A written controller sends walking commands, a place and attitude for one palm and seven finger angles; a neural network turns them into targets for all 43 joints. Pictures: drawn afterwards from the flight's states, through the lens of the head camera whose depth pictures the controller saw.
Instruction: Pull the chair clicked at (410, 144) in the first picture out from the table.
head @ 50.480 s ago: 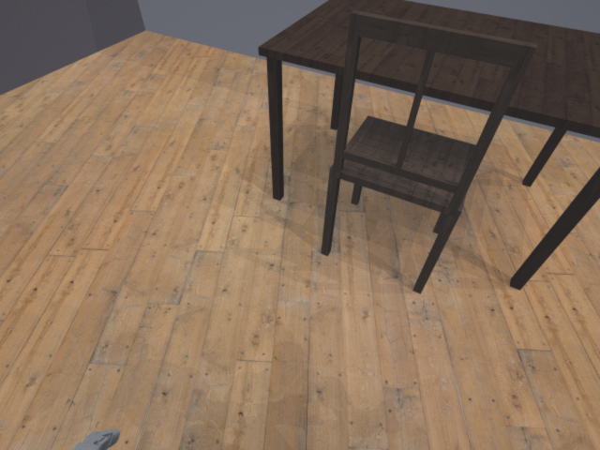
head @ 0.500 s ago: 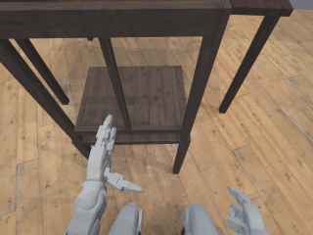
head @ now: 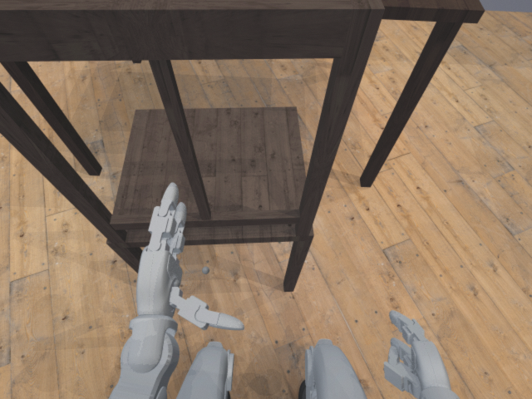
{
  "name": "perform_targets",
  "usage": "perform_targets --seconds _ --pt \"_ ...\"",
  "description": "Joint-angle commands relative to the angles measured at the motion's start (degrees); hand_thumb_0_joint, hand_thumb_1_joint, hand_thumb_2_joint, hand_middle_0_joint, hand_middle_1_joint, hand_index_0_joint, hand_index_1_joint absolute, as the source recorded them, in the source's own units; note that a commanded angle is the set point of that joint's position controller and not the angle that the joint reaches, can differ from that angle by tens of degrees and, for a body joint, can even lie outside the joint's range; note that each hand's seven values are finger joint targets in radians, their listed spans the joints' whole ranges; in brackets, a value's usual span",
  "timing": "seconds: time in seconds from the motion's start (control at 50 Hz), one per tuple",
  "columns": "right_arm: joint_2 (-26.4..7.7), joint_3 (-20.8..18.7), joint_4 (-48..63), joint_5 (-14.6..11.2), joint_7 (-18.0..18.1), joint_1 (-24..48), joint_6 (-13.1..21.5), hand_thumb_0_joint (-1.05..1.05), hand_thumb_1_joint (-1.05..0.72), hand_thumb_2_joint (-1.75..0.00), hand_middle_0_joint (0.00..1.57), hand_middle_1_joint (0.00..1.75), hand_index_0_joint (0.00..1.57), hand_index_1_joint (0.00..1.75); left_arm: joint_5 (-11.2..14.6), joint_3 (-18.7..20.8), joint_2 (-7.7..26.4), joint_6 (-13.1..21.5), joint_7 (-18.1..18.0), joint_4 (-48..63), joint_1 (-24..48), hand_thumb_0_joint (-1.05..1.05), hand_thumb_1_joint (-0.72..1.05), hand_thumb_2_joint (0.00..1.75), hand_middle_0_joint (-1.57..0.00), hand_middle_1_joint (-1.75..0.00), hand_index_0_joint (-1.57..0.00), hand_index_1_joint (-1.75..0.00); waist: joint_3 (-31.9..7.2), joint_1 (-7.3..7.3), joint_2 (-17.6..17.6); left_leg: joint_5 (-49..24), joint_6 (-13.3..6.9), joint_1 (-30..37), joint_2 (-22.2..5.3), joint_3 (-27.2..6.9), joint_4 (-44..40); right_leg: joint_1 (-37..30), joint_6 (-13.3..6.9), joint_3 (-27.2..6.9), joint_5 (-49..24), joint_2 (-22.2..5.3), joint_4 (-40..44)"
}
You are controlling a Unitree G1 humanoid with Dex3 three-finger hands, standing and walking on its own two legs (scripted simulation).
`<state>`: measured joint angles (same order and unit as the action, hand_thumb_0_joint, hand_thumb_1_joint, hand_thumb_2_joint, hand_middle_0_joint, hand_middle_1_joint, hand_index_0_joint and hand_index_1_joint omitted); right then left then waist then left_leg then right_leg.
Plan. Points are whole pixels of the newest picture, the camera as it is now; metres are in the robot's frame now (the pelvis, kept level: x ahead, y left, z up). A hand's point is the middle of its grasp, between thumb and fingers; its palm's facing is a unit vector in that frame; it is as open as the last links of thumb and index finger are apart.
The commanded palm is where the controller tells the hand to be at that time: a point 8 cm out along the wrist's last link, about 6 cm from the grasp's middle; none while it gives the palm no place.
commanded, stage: aim the fingers beside a spindle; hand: left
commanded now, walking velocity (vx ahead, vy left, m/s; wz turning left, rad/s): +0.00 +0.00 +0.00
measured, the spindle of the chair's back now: (189, 161) +0.44 +0.13 +0.08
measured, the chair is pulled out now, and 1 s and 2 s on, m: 0.25 0.25 0.25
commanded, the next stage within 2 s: push the fingers through the gap in 0.26 s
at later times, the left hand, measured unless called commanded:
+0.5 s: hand (183, 267) +0.29 +0.12 +0.04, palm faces +0.08 -1.00 -0.06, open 17.0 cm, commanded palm +0.27 +0.16 +0.04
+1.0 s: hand (202, 235) +0.34 +0.10 +0.03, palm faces +0.03 -1.00 -0.01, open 16.9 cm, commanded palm +0.32 +0.16 +0.03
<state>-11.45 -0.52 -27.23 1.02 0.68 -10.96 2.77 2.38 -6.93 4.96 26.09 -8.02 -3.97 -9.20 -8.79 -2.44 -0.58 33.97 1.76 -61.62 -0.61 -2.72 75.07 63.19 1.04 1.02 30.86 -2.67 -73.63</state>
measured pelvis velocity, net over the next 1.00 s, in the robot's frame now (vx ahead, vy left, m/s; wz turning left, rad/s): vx -0.01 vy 0.00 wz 0.00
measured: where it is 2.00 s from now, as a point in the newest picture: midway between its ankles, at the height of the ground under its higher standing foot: outside the picture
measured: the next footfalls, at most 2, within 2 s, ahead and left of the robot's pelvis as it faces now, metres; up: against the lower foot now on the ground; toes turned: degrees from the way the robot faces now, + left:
none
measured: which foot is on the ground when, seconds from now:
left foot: down 0.00-1.00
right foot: down 0.00-1.00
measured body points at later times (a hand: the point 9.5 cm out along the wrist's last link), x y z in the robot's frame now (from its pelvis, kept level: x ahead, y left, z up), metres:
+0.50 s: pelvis +0.00 +0.00 +0.00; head +0.08 -0.01 +0.45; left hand +0.28 +0.17 +0.04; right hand +0.18 -0.22 -0.10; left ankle +0.02 +0.13 -0.62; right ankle +0.04 -0.13 -0.62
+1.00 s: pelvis -0.01 +0.00 +0.00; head +0.10 +0.00 +0.44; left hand +0.33 +0.16 +0.03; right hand +0.15 -0.24 -0.10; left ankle +0.02 +0.13 -0.62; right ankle +0.04 -0.13 -0.62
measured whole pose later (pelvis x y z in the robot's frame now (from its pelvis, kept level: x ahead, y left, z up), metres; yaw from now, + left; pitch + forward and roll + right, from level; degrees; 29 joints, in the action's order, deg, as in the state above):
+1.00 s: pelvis -0.01 +0.00 +0.00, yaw +0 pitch +21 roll -1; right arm -13.1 0.2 -30.8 1.0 0.5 -11.3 1.4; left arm 5.0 -0.8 5.9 24.8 -5.9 -19.3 7.0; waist -8.2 -3.3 -1.5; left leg 32.5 1.5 -61.9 -0.5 -2.8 73.8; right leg 63.2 1.3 1.1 29.4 -2.7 -72.0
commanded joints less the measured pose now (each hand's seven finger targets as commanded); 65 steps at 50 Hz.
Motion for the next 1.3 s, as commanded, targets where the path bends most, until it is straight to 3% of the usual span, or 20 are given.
perform_targets --seconds 0.0,0.06,0.1,0.14,0.22,0.26,0.3,0.32,0.38,0.42,0.5,0.56,0.6,0.68,0.78,0.9,0.98,1.06,1.16,1.28 --pt "-6.56 -1.75 6.5 -0.02 -1.41 0.79 1.26 0.0 -0.9 -0.9 0.2 0.3 0.2 0.3 -0.58 7.19 3.05 4.45 -3.73 4.31 1.98 0.0 -0.5 0.3 -0.06 -0.08 -0.06 -0.08 -17.34 0.51 2.53 -17.72 -1.89 8.33 1.75 1.59 -10.72 -17.36 -2.66 1.6 -16.05 1.85 10.85" --pt "-8.91 -1.94 6.57 -1.41 -1.59 1.21 0.72 0.0 -0.9 -0.9 0.2 0.3 0.2 0.3 -0.22 -2.54 -4.05 0.02 4.24 -4.67 3.9 0.0 -0.5 0.3 -0.06 -0.08 -0.06 -0.08 -10.59 -2.53 6.33 -8.45 -2.34 4.36 1.67 1.68 -10.75 -13.08 -2.41 1.33 -7.46 1.93 13.46" --pt "-9.21 -2.14 7.81 -2.42 -0.88 1.53 1.44 0.0 -0.9 -0.9 0.2 0.3 0.2 0.3 1.7 -7.21 -7.78 -1.46 8.76 -3.81 7.22 0.0 -0.5 0.3 -0.06 -0.08 -0.06 -0.08 -10.44 -3.45 6.34 -6.87 -2.81 5.44 1.69 1.27 -11.08 -12.88 -2.55 0.99 -5.25 1.75 14.86" --pt "-9.31 -2.53 8.38 -2.35 -0.12 1.39 2.17 0.0 -0.9 -0.9 0.2 0.3 0.2 0.3 2.97 -6.75 -6.01 -0.51 10.33 1.01 9.55 0.0 -0.5 0.3 -0.06 -0.08 -0.06 -0.08 -14.04 -2.47 4.53 -7.69 -2.79 6.81 1.88 0.7 -10.66 -12.77 -2.6 1.25 -5.88 1.43 13.6" --pt "-7.5 -2.55 8.55 -0.31 0.88 1.3 3.58 0.0 -0.9 -0.9 0.2 0.3 0.2 0.3 2.37 7.19 8.67 6.78 2.75 22.22 12.85 0.0 -0.5 0.3 -0.06 -0.08 -0.06 -0.08 -28.46 3.09 -4.72 -20.9 -2.12 15.02 2.03 0.85 -10.48 -17.15 -3.31 1.07 -16.32 1.11 8.67" --pt "-5.9 -2.04 7.57 0.06 0.45 0.17 3.41 0.0 -0.9 -0.9 0.2 0.3 0.2 0.3 1.01 10.52 9.88 8.65 -2.58 22.88 7.65 0.0 -0.5 0.3 -0.06 -0.08 -0.06 -0.08 -27.15 3.9 -4.69 -24.65 -1.37 15.65 2.03 1.27 -10.83 -17.68 -3.44 1.2 -19.62 1.43 7.85" --pt "-5.71 -1.87 7.27 0.17 -0.26 0.14 2.51 0.0 -0.9 -0.9 0.2 0.3 0.2 0.3 -0.49 11.27 9.12 7.96 -5.5 18.16 4.55 0.0 -0.5 0.3 -0.06 -0.08 -0.06 -0.08 -23.83 3.21 -2.53 -23.9 -1.38 13.04 1.96 1.14 -10.75 -18.14 -3.34 1.5 -19.93 1.65 8.23" --pt "-5.74 -1.77 6.99 0.06 -0.92 1.01 2.1 0.0 -0.9 -0.9 0.2 0.3 0.2 0.3 -0.93 8.18 4.85 6.71 -5.28 12.29 2.15 0.0 -0.5 0.3 -0.06 -0.08 -0.06 -0.08 -20.42 2.02 -1.09 -21.65 -1.44 11.8 1.86 1.33 -10.56 -16.83 -3.0 1.73 -18.8 1.65 8.93" --pt "-7.95 -1.8 6.86 -0.66 -1.77 1.32 1.0 0.0 -0.9 -0.9 0.2 0.3 0.2 0.3 -1.4 0.43 -1.32 1.79 -0.16 0.34 2.93 0.0 -0.5 0.3 -0.06 -0.08 -0.06 -0.08 -11.63 -1.66 4.7 -10.32 -2.08 5.92 1.69 1.38 -11.13 -13.53 -2.48 1.85 -9.02 1.85 12.63" --pt "-9.08 -1.95 7.43 -1.7 -1.19 1.23 0.93 0.0 -0.9 -0.9 0.2 0.3 0.2 0.3 -0.16 -3.57 -3.46 -0.73 4.79 -1.04 7.08 0.0 -0.5 0.3 -0.06 -0.08 -0.06 -0.08 -11.04 -3.0 5.67 -6.83 -2.62 6.28 1.68 1.42 -11.75 -13.52 -2.37 1.13 -5.22 1.76 14.99" --pt "-9.63 -2.17 7.95 -1.91 1.35 1.46 1.83 0.0 -0.9 -0.9 0.2 0.3 0.2 0.3 2.69 1.1 3.13 -0.39 8.33 7.01 19.86 0.0 -0.5 0.3 -0.06 -0.08 -0.06 -0.08 -15.83 -2.34 2.86 -6.87 -3.0 8.88 1.93 1.0 -11.75 -14.58 -2.35 0.49 -4.79 1.34 15.08" --pt "-8.21 -1.91 6.52 -0.72 1.8 1.28 3.03 0.0 -0.9 -0.9 0.2 0.3 0.2 0.3 3.59 8.16 7.01 4.01 4.47 11.95 22.42 0.0 -0.5 0.3 -0.06 -0.08 -0.06 -0.08 -22.47 0.38 -0.58 -14.33 -2.68 11.98 1.99 1.0 -11.13 -16.42 -2.59 0.86 -10.97 1.36 12.02" --pt "-7.68 -1.69 5.48 -0.1 1.25 1.04 3.25 0.0 -0.9 -0.9 0.2 0.3 0.2 0.3 3.48 12.22 9.38 5.94 1.06 10.4 20.4 0.0 -0.5 0.3 -0.06 -0.08 -0.06 -0.08 -22.24 1.65 -2.59 -17.36 -2.13 11.56 1.93 0.84 -11.14 -16.43 -2.87 1.48 -13.21 1.5 10.52" --pt "-8.18 -1.79 4.6 0.16 -0.84 1.49 2.03 0.0 -0.9 -0.9 0.2 0.3 0.2 0.3 0.98 6.75 2.65 4.38 -0.14 -2.19 17.02 0.0 -0.5 0.3 -0.06 -0.08 -0.06 -0.08 -17.47 -0.19 0.32 -13.65 -1.98 7.94 1.93 1.54 -10.68 -13.9 -2.62 1.72 -10.9 1.46 10.93" --pt "-9.9 -2.55 5.82 -1.05 -0.94 0.26 0.07 0.0 -0.9 -0.9 0.2 0.3 0.2 0.3 0.31 2.01 1.11 -0.7 5.12 -4.47 22.27 0.0 -0.5 0.3 -0.06 -0.08 -0.06 -0.08 -17.76 -1.69 0.65 -11.11 -2.42 8.97 1.71 1.75 -12.17 -14.38 -2.76 1.38 -9.38 1.53 12.96" --pt "-9.18 -2.21 4.29 -0.51 0.84 -0.03 1.02 0.0 -0.9 -0.9 0.2 0.3 0.2 0.3 3.81 11.16 8.04 3.73 1.84 2.56 33.99 0.0 -0.5 0.3 -0.06 -0.08 -0.06 -0.08 -22.12 -1.39 1.44 -14.68 -2.64 10.36 1.53 1.05 -11.2 -16.15 -2.21 1.02 -12.08 1.55 12.01" --pt "-8.76 -2.18 2.44 0.26 -0.04 -0.14 1.39 0.0 -0.9 -0.9 0.2 0.3 0.2 0.3 1.64 9.83 5.55 6.17 -0.12 -3.79 32.47 0.0 -0.5 0.3 -0.06 -0.08 -0.06 -0.08 -22.06 -1.39 0.24 -15.98 -2.14 10.13 1.44 1.24 -10.51 -14.11 -2.41 1.52 -13.07 1.51 10.2" --pt "-9.71 -2.66 2.29 0.09 -1.36 -1.72 -0.26 0.0 -0.9 -0.9 0.2 0.3 0.2 0.3 -0.42 5.23 1.37 2.63 2.08 -13.11 30.8 0.0 -0.5 0.3 -0.06 -0.08 -0.06 -0.08 -20.49 -2.51 -0.01 -15.69 -2.05 10.01 1.34 1.56 -11.08 -12.56 -2.74 2.18 -13.24 1.9 10.67" --pt "-10.0 -2.9 3.23 -0.65 -0.8 -2.15 -1.5 0.0 -0.9 -0.9 0.2 0.3 0.2 0.3 1.73 7.87 3.35 0.61 3.31 -11.38 36.94 0.0 -0.5 0.3 -0.06 -0.08 -0.06 -0.08 -22.77 -2.14 0.9 -16.68 -2.19 11.04 1.35 1.61 -11.94 -14.83 -2.64 1.81 -14.56 1.88 11.45" --pt "-8.7 -2.69 1.89 0.53 -0.66 -2.61 -0.63 0.0 -0.9 -0.9 0.2 0.3 0.2 0.3 1.33 12.45 7.16 6.87 -1.2 -6.67 40.89 0.0 -0.5 0.3 -0.06 -0.08 -0.06 -0.08 -26.6 -1.73 0.65 -21.28 -2.15 11.8 1.28 1.83 -10.47 -17.56 -2.24 1.04 -19.83 1.78 9.76"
